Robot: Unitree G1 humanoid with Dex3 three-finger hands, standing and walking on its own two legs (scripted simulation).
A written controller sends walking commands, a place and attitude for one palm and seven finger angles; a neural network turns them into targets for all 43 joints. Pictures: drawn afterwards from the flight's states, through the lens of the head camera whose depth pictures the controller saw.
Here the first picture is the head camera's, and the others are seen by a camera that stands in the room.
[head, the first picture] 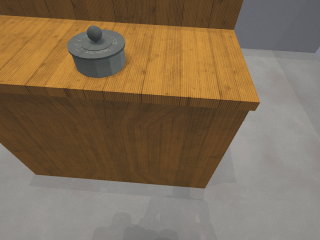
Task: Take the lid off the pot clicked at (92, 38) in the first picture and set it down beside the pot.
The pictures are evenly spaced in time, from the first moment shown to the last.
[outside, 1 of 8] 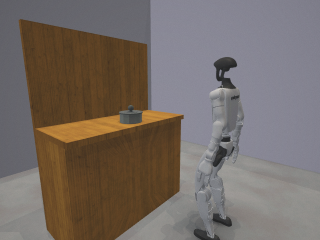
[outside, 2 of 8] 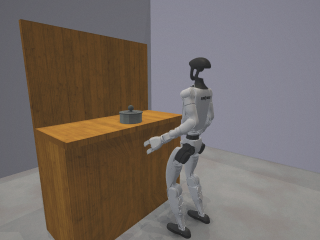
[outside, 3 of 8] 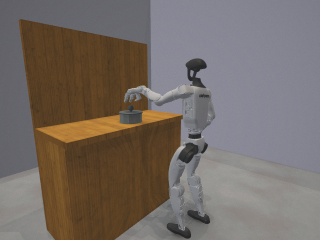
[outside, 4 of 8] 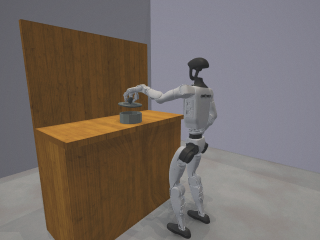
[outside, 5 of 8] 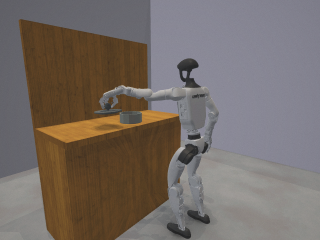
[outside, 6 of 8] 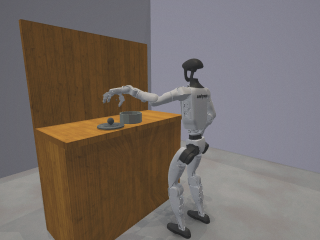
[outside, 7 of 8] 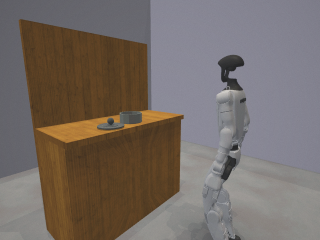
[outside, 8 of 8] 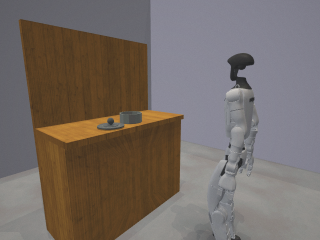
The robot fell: no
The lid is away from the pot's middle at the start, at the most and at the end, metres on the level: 0.00 0.25 0.22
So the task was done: yes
